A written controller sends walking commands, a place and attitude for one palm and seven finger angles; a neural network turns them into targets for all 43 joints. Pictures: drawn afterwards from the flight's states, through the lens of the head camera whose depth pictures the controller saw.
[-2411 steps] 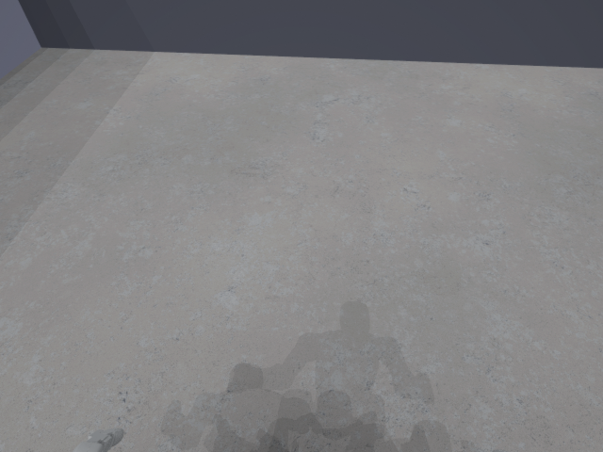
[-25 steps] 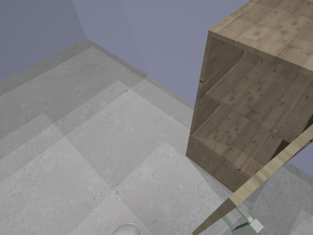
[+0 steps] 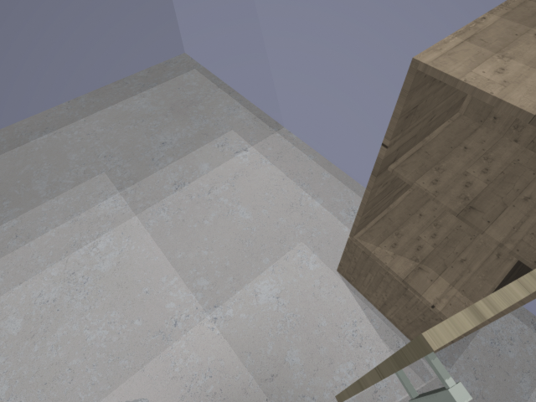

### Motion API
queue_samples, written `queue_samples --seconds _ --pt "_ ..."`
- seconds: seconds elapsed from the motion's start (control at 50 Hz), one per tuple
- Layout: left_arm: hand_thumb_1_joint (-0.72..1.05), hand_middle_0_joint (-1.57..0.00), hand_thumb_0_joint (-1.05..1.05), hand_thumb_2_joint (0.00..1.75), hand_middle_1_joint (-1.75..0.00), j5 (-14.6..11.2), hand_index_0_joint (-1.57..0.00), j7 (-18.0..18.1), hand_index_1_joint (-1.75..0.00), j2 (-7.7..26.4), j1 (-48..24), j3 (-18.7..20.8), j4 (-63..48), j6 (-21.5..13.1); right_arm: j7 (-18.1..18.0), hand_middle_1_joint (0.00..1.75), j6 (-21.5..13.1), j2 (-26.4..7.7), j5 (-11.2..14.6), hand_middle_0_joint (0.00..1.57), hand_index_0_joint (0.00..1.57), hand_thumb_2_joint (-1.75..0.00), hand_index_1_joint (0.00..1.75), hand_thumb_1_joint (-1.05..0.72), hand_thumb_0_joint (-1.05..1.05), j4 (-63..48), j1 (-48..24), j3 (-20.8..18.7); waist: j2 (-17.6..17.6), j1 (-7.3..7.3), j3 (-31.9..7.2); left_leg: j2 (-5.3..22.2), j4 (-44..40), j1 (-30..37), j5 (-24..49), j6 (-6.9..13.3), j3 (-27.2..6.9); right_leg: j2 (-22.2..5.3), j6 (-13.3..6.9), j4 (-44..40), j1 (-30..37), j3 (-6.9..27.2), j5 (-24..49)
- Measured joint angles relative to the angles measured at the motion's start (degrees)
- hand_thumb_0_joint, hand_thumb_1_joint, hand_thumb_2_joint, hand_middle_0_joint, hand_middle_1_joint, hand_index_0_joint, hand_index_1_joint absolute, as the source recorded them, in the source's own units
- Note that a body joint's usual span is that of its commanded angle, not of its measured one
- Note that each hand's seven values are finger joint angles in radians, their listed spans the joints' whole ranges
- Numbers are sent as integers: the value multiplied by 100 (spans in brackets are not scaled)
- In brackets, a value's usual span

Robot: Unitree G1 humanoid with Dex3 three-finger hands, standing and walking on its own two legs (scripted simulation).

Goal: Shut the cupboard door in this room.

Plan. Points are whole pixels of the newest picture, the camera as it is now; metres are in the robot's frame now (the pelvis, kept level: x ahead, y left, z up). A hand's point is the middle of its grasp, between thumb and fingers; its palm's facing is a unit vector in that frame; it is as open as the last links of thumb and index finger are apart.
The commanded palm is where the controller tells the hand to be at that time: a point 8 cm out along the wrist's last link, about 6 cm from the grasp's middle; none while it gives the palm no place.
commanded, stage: turn or walk to find it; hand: left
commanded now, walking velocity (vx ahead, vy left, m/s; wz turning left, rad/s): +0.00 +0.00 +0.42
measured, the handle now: (426, 384) +0.16 -0.20 -0.04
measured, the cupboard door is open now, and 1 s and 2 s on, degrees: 75 67 57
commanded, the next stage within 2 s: none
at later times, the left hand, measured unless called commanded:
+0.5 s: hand out of the picture -0.03 +0.23 -0.19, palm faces +0.27 -0.93 -0.25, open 7.4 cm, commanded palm none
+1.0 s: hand out of the picture +0.02 +0.17 -0.14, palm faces +0.44 -0.85 -0.28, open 7.4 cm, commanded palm none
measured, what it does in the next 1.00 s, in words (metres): steps on the spot, turning left: right foot, then left foot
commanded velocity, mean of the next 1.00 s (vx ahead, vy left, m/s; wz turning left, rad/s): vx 0.00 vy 0.00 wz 0.42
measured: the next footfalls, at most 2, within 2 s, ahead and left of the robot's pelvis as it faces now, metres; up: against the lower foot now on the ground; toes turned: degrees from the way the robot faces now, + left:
right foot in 0.02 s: +0.01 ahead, -0.11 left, +0.00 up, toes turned -3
left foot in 0.42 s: +0.01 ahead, +0.14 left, +0.00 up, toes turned +16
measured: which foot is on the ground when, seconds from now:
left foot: down 0.00-0.02, up 0.04-0.40, down 0.42-0.80, up 0.82-1.00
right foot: up 0.00-0.00, down 0.02-0.42, up 0.44-0.78, down 0.80-1.00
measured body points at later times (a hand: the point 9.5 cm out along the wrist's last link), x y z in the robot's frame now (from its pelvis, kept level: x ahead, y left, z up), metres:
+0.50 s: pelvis +0.00 +0.01 -0.01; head +0.05 +0.04 +0.44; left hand -0.04 +0.28 -0.17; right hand +0.14 -0.22 -0.15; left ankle -0.02 +0.12 -0.74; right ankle -0.03 -0.11 -0.70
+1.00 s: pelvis +0.03 -0.04 +0.00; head +0.08 -0.06 +0.45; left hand +0.00 +0.21 -0.12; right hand +0.19 -0.24 -0.17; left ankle -0.08 +0.09 -0.64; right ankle +0.05 -0.11 -0.74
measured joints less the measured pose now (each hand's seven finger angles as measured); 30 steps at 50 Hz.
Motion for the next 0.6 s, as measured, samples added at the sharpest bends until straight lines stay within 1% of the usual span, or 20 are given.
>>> queue_samples --seconds 0.02,0.04,0.06,0.08,0.1,0.14,0.16,0.2,0.26,0.34,0.38,0.4,0.42,0.44,0.46,0.48,0.5,0.54,0.56,0.6 --pt "91 -19 0 90 -30 10 -20 7 -30 1 -5 -3 -45 -48 15 30 15 -21 18 20 20 -90 30 -91 1 7 47 -20 8 1 -31 -35 155 -85 -63 -43 -38 0 -120 -387 148 -35 259" --pt "91 -19 0 90 -30 38 -20 21 -30 -38 -17 -5 -62 -87 28 30 41 -65 38 20 20 -90 30 -91 1 32 67 -49 98 -2 -29 -8 418 -182 -291 -83 -81 40 -273 -410 180 -107 303" --pt "91 -19 0 90 -30 57 -20 22 -30 -64 -5 -21 -98 -104 38 30 83 -97 42 20 20 -90 30 -91 1 43 94 -81 139 -5 -39 -16 881 -333 -773 -129 -71 34 -367 -352 188 -170 260" --pt "91 -20 0 90 -30 65 -20 24 -30 -89 22 -32 -135 -115 50 30 128 -130 33 20 20 -90 30 -91 1 48 120 -113 156 -8 -54 -44 1489 -520 -1134 -167 -52 3 -417 -333 218 -229 211" --pt "91 -20 0 90 -30 66 -20 35 -30 -115 57 -29 -164 -117 62 30 171 -164 23 20 20 -90 30 -91 1 52 138 -142 163 -8 -68 -53 2099 -698 -1316 -203 -18 -32 -438 -360 265 -280 187" --pt "91 -20 0 90 -30 67 -20 51 -30 -146 124 -20 -194 -106 91 30 219 -221 13 20 20 -90 30 -91 1 59 146 -188 154 -14 -69 19 3079 -955 -1342 -283 83 -95 -439 -452 370 -365 194" --pt "91 -20 0 90 -30 71 -20 52 -30 -151 152 -16 -200 -104 106 30 228 -244 12 20 20 -90 30 -91 1 53 145 -201 142 -26 -60 80 3380 -1026 -1293 -322 122 -125 -435 -490 413 -411 203" --pt "90 -20 0 90 -30 85 -20 47 -30 -148 194 -12 -204 -108 129 30 235 -268 18 20 20 -90 30 -91 1 33 143 -215 96 -49 -28 213 3565 -1047 -1239 -393 186 -195 -422 -538 480 -514 206" --pt "90 -20 0 90 -30 103 -20 34 -30 -124 254 -8 -226 -127 145 30 251 -276 28 20 20 -90 30 -91 1 13 91 -192 -4 -16 53 385 3070 -848 -1317 -461 297 -304 -398 -538 526 -656 174" --pt "90 -20 0 90 -30 119 -20 10 -30 -38 369 15 -225 -141 155 30 234 -253 50 20 20 -90 30 -91 1 -36 -91 -121 -141 114 177 463 1991 -450 -1381 -447 462 -425 -326 -385 499 -824 66" --pt "90 -20 0 90 -30 114 -20 4 -30 38 445 38 -185 -121 158 30 188 -233 57 20 20 -90 30 -91 1 -101 -188 -85 -206 161 211 446 1394 -217 -1154 -413 570 -483 -262 -227 460 -926 -38" --pt "90 -20 0 90 -30 103 -20 2 -30 86 491 52 -155 -105 166 30 154 -224 63 20 20 -90 30 -91 1 -137 -223 -76 -239 172 212 427 1018 -63 -887 -390 635 -517 -219 -96 422 -976 -118" --pt "90 -20 0 90 -30 83 -20 -1 -30 137 561 67 -136 -84 182 30 111 -237 80 20 20 -90 30 -91 1 -157 -209 -93 -260 176 188 418 609 115 -509 -305 695 -551 -173 117 342 -1015 -236" --pt "90 -20 0 90 -30 55 -20 -6 -30 215 581 96 -95 -39 171 30 82 -216 64 20 20 -90 30 -91 1 -148 -223 -110 -363 168 200 351 594 104 -490 -155 717 -636 -115 489 177 -933 -341" --pt "90 -20 0 90 -30 40 -20 6 -30 285 569 118 -44 30 157 30 62 -190 57 20 20 -90 30 -91 1 -154 -227 -107 -441 178 225 304 707 54 -571 -62 713 -631 -47 991 -37 -722 -688" --pt "90 -20 0 90 -30 35 -20 24 -30 336 559 134 -3 101 144 30 44 -171 51 20 20 -90 30 -91 1 -173 -217 -91 -472 196 242 299 752 53 -639 -13 701 -563 -12 1504 -253 -524 -991" --pt "91 -20 0 90 -30 35 -20 37 -30 368 547 148 39 161 121 30 23 -153 42 20 20 -90 30 -91 1 -190 -191 -75 -470 196 233 311 713 81 -658 7 676 -491 15 1938 -449 -386 -1098" --pt "91 -20 1 90 -30 38 -20 24 -30 392 489 166 101 227 60 30 -3 -135 17 20 20 -90 30 -91 1 -217 -121 -46 -396 157 191 343 517 158 -570 -8 572 -383 62 2503 -759 -222 -983" --pt "91 -20 1 90 -30 38 -20 7 -30 392 447 167 100 238 37 30 -8 -132 8 20 20 -90 30 -91 1 -221 -90 -32 -347 141 177 354 407 197 -499 -21 513 -352 80 2630 -867 -166 -868" --pt "91 -19 1 90 -30 35 -20 -30 -30 384 355 160 49 226 15 30 -12 -123 -2 20 20 -90 30 -91 1 -214 -35 -3 -273 119 153 348 210 259 -372 -27 404 -308 108 2601 -979 -60 -669"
